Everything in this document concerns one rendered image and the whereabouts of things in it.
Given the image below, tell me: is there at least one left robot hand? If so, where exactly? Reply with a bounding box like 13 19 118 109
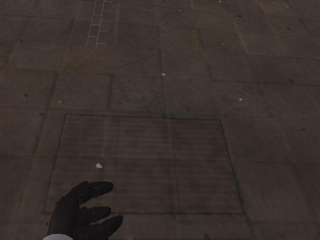
46 181 123 240

